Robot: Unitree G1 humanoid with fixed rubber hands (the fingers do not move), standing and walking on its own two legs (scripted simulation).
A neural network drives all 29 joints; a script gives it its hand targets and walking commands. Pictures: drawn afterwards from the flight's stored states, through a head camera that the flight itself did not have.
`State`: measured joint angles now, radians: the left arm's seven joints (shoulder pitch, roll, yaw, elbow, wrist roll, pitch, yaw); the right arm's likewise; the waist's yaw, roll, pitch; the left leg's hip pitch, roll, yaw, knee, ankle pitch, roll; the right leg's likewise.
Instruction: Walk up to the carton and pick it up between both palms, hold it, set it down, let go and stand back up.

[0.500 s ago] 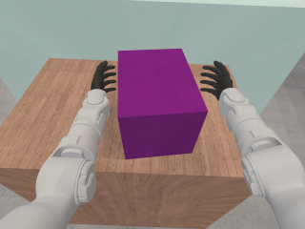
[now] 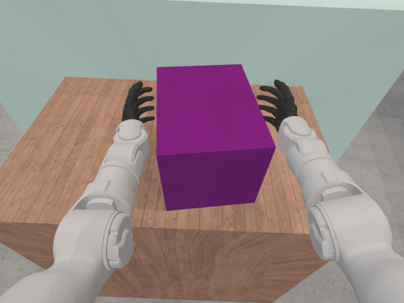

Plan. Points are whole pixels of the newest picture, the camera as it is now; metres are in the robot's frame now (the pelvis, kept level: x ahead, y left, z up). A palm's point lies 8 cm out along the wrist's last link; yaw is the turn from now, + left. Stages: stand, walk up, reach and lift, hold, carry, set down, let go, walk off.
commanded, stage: reach and lift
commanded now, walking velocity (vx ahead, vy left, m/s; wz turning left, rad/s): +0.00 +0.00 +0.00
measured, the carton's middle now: (205, 134) +0.46 +0.03 +0.08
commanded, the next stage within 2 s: none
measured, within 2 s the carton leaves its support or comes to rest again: leaves its support in 0.88 s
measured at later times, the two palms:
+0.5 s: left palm (134, 123) +0.43 +0.17 +0.14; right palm (279, 121) +0.45 -0.12 +0.14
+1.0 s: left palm (134, 123) +0.42 +0.17 +0.15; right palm (282, 123) +0.44 -0.12 +0.15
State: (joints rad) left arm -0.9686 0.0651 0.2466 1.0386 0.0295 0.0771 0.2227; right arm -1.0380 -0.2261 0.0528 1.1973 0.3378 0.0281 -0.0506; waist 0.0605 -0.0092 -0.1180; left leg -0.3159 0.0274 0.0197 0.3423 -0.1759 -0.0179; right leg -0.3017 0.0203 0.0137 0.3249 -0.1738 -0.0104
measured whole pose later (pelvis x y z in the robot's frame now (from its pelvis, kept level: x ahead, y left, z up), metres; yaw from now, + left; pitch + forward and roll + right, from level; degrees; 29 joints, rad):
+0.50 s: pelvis +0.00 +0.00 +0.00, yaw +0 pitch +9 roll +0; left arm -0.97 0.02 0.37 1.04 0.14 0.04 0.23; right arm -1.04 -0.16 -0.13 1.20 0.15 0.03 -0.04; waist 0.06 -0.01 -0.12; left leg -0.32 0.03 0.02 0.34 -0.18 -0.02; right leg -0.30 0.02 0.01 0.32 -0.17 -0.01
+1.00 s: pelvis -0.01 +0.00 +0.00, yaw +0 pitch +8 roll +0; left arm -0.97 -0.07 0.58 0.92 0.36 0.12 0.14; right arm -0.97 -0.07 -0.42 1.04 -0.18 0.02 0.04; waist 0.06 -0.01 -0.12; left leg -0.32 0.03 0.02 0.34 -0.17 -0.02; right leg -0.30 0.02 0.01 0.32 -0.16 0.00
